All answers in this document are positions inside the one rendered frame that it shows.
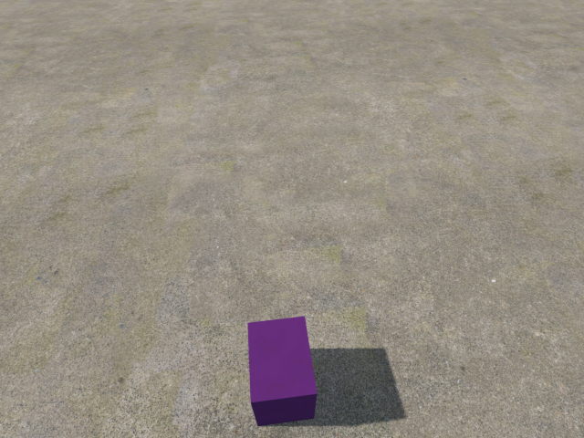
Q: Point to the carton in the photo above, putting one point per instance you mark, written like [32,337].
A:
[282,381]

